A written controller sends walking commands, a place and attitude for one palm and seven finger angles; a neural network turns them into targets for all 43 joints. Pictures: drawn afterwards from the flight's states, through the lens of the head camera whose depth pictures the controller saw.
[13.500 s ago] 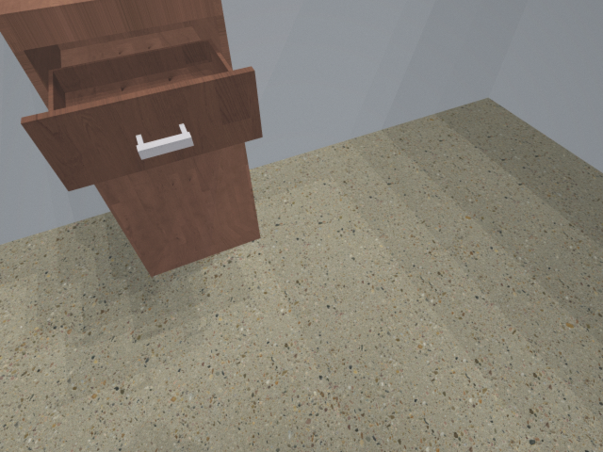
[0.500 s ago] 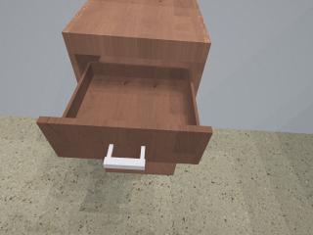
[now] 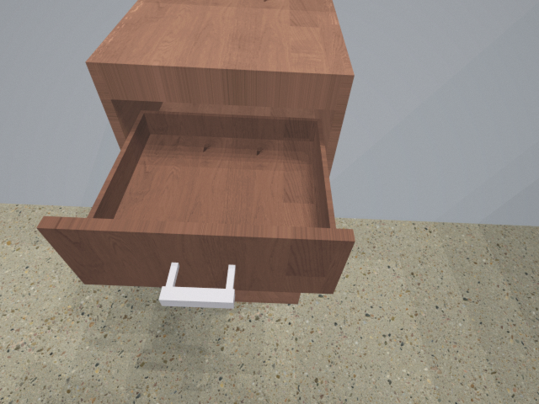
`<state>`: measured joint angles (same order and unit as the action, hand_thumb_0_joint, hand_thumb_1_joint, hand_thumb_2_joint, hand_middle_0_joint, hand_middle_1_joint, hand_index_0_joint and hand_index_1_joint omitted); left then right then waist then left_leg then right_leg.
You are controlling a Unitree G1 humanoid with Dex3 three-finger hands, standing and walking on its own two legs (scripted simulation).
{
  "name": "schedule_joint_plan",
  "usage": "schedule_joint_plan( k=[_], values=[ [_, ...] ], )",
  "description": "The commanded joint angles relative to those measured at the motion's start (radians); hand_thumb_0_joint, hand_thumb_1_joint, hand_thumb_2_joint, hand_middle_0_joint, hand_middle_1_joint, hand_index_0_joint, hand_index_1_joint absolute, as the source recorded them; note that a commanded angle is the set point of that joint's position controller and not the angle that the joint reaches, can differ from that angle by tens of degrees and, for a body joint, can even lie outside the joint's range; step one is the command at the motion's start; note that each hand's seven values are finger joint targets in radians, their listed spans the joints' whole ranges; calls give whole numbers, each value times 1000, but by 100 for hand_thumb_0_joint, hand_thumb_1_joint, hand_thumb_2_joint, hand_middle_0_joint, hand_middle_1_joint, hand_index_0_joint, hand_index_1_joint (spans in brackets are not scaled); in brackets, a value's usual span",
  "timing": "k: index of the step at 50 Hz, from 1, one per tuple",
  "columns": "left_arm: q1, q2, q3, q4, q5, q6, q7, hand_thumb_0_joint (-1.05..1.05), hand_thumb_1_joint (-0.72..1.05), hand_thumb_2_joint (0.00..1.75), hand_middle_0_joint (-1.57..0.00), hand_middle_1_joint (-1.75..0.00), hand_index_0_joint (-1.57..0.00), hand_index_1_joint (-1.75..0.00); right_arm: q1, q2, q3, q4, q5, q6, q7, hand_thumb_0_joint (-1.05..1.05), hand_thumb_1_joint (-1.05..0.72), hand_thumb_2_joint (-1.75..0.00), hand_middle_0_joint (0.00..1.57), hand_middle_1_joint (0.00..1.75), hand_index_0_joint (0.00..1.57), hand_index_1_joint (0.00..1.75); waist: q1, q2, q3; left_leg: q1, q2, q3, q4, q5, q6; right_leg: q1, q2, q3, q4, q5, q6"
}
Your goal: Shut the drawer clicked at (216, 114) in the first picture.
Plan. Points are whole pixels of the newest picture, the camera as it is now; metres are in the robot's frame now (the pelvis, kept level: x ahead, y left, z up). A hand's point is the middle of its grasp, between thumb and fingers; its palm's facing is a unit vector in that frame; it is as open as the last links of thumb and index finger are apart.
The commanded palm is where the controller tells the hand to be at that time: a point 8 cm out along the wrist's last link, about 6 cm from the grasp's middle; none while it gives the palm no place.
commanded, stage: look again from close up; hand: left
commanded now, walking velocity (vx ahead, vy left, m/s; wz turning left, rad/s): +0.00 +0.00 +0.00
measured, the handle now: (200, 284) +0.27 +0.12 +0.04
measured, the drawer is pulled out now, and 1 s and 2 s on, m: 0.30 0.30 0.30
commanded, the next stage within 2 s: raise the hand and make a fist in 0.54 s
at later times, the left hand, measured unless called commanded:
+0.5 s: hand out of the picture +0.01 +0.15 -0.18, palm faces +0.02 -0.98 -0.19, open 7.4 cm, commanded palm none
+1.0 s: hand (194, 399) +0.14 +0.11 -0.02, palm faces +0.04 -1.00 -0.02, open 6.7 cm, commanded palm +0.09 +0.17 -0.02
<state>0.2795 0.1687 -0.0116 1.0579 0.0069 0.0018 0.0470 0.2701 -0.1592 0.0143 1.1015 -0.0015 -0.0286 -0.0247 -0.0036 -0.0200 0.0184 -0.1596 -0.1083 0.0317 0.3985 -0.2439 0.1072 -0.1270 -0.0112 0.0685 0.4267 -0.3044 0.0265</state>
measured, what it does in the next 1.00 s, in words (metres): lowers itself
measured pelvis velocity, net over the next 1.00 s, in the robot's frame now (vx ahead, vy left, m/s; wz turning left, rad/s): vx -0.03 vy -0.06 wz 0.00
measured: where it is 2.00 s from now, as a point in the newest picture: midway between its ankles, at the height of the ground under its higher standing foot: outside the picture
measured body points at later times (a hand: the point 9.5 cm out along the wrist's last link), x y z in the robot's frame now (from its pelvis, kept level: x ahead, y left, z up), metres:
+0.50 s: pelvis +0.01 -0.02 +0.00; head +0.02 -0.02 +0.45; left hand +0.01 +0.20 -0.16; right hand +0.01 -0.25 -0.16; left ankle -0.02 +0.05 -0.74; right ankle -0.05 -0.14 -0.74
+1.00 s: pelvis -0.03 -0.06 -0.06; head -0.01 -0.06 +0.39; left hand +0.13 +0.16 -0.02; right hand +0.18 -0.31 -0.10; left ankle -0.02 +0.05 -0.74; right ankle -0.03 -0.12 -0.74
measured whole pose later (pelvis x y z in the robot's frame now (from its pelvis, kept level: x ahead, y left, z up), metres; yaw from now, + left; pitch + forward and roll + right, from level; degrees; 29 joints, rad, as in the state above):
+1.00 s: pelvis -0.03 -0.06 -0.06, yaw +0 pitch +10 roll +1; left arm 0.58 0.16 0.10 0.01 -0.23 -0.49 -0.21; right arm 0.15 -0.26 -0.06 0.54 0.01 -0.23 0.03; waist -0.02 -0.02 -0.17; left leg -0.69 -0.03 0.03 0.97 -0.46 0.03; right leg -0.69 0.04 -0.06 0.99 -0.47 -0.09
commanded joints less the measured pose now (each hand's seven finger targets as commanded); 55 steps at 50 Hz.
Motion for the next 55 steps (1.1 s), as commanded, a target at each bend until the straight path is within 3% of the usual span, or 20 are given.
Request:
schedule_joint_plan(
  k=[1, 31, 32, 33, 34, 35, 36, 37, 38, 39, 40, 42, 43, 44, 45, 46, 48, 50, 52, 55],
  values=[
    [74, 98, 17, -31, 0, -13, 9, 0, 90, 90, -20, -30, -20, -30, 55, -112, -25, -28, 1, -14, -10, 0, -90, -90, 20, 30, 20, 30, 5, 16, 8, 65, 201, -165, -50, 333, -44, -65, -70, 41, -44, 203, -53],
    [87, 93, 13, -16, -1, -21, 7, 0, 90, 90, -20, -30, -20, -30, 55, -95, -22, 2, 4, -13, -12, 0, -90, -90, 20, 30, 20, 30, 4, 27, 39, 55, 199, -142, -48, 259, -51, -62, -78, 65, -77, 239, -65],
    [123, 105, 17, 8, 25, -57, 40, 0, 90, 90, -20, -30, -20, -30, 0, -127, -18, -75, 1, -18, -8, 0, -90, -90, 20, 30, 20, 30, 9, -8, 50, -20, 197, -122, 146, 538, -81, -73, -96, 58, -24, 590, -37],
    [-551, 364, 198, -1533, -172, -235, 35, 0, 90, 90, -22, -32, -22, -32, 49, -301, -70, -422, 52, -152, -35, 0, -90, -90, 20, 30, 20, 30, -86, 176, -476, 311, 125, -125, 48, 681, -110, -73, -6, -61, 77, 512, -54],
    [-136, 269, 146, -1345, -96, -193, 65, 0, 90, 90, -24, -34, -24, -34, -45, -201, -25, -371, 24, -264, -65, 0, -90, -90, 20, 30, 20, 30, 0, 404, -477, 473, 208, -147, -2, 818, -121, -177, 28, -85, 192, 167, -66],
    [177, 50, -9, -1143, -118, -63, 97, 0, 90, 90, -26, -37, -26, -37, -51, -161, -38, -345, 34, -291, -46, 0, -90, -90, 20, 30, 20, 30, -36, 326, -326, 276, 187, -154, -14, 745, -170, -248, 24, -111, 254, -16, -47],
    [153, -71, -61, -1108, -147, -48, 79, 0, 90, 90, -28, -39, -28, -39, 4, -175, -45, -320, 30, -288, -30, 0, -90, -90, 20, 30, 20, 30, -54, 141, -161, 161, 183, -137, 5, 637, -154, -304, 15, -125, 243, -45, -35],
    [63, -55, -69, -1167, -154, -89, 60, 0, 90, 90, -30, -41, -30, -41, -37, -197, -60, -390, 25, -295, -15, 0, -90, -90, 20, 30, 20, 30, -66, 54, -28, 23, 172, -145, 58, 433, -128, -351, 15, -152, 203, -66, -39],
    [81, -8, -10, -1148, -152, -141, 35, 0, 90, 90, -32, -43, -32, -43, -41, -225, -74, -425, 9, -297, -6, 0, -90, -90, 20, 30, 20, 30, -72, -53, -31, -75, 147, -143, 128, 257, -114, -379, 23, -173, 162, -38, -48],
    [230, -25, 14, -1091, -167, -198, -2, 0, 90, 90, -34, -45, -34, -45, -71, -226, -80, -471, 1, -294, 1, 0, -90, -90, 20, 30, 20, 30, -31, -93, -72, -164, 126, -130, 193, 155, -108, -378, 25, -183, 154, 1, -52],
    [385, -31, 35, -1052, -185, -255, -45, 0, 90, 90, -36, -47, -36, -47, -93, -220, -85, -511, 7, -288, 12, 0, -90, -90, 20, 30, 20, 30, 6, -98, -124, -207, 110, -105, 249, 164, -106, -353, 23, -175, 178, 66, -60],
    [512, -63, 49, -996, -231, -401, -156, 0, 90, 90, -40, -52, -40, -52, -159, -210, -93, -568, 8, -266, 23, 0, -90, -90, 20, 30, 20, 30, 29, -295, -122, -395, 98, -77, 353, 105, -110, -413, 24, -158, 284, 123, -46],
    [529, -66, 52, -1007, -252, -482, -221, 0, 90, 90, -42, -54, -42, -54, -183, -210, -98, -596, 10, -262, 33, 0, -90, -90, 20, 30, 20, 30, 33, -291, -137, -475, 87, -62, 398, 51, -114, -439, 11, -132, 328, 137, -38],
    [534, -32, 88, -1029, -264, -558, -282, 0, 90, 90, -44, -56, -44, -56, -195, -210, -106, -623, 13, -260, 45, 0, -90, -90, 20, 30, 20, 30, 40, -223, -170, -511, 81, -53, 435, 26, -120, -457, 4, -112, 372, 139, -43],
    [563, 47, 157, -1040, -252, -587, -299, 0, 90, 90, -46, -58, -46, -58, -200, -206, -112, -647, 20, -251, 57, 0, -90, -90, 20, 30, 20, 30, 65, -91, -188, -533, 80, -42, 457, 30, -121, -448, -7, -86, 399, 165, -53],
    [488, 62, 121, -1201, -243, -620, -313, 0, 90, 90, -48, -60, -48, -60, -215, -201, -103, -703, 19, -248, 66, 0, -90, -90, 20, 30, 20, 30, 65, 9, -264, -526, 76, -27, 470, 38, -107, -435, -2, -74, 428, 146, -58],
    [431, 124, 144, -1388, -236, -634, -308, 0, 90, 90, -52, -65, -52, -65, -202, -184, -102, -755, 20, -244, 60, 0, -90, -90, 20, 30, 20, 30, 55, 131, -348, -481, 87, -24, 489, 46, -90, -447, 11, -50, 440, 81, -66],
    [387, 155, 193, -1473, -261, -597, -262, 0, 90, 90, -56, -69, -56, -69, -165, -177, -97, -763, 24, -223, 37, 0, -90, -90, 20, 30, 20, 30, 21, 120, -327, -504, 84, -33, 520, -7, -80, -469, 5, -7, 399, 27, -49],
    [325, 111, 187, -1473, -289, -566, -217, 0, 90, 90, -60, -73, -60, -73, -176, -169, -84, -782, 35, -208, 10, 0, -90, -90, 20, 30, 20, 30, -12, 75, -176, -563, 87, -49, 508, -169, -79, -561, 13, 2, 324, -266, -58],
    [217, 144, 170, -1518, -269, -570, -198, 0, 90, 90, -66, -80, -66, -80, -124, -176, -71, -769, 35, -212, -19, 0, -90, -90, 20, 30, 20, 30, -57, 16, -194, -574, 88, -55, 585, -156, -68, -547, -23, 102, 267, -225, -22]
  ],
)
